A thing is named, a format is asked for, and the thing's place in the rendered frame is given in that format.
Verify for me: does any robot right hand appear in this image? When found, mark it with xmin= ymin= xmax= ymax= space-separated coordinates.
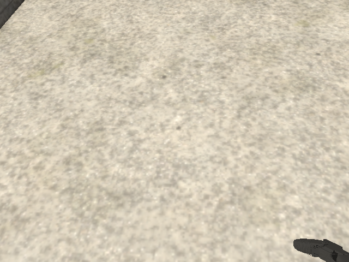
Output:
xmin=293 ymin=239 xmax=349 ymax=262

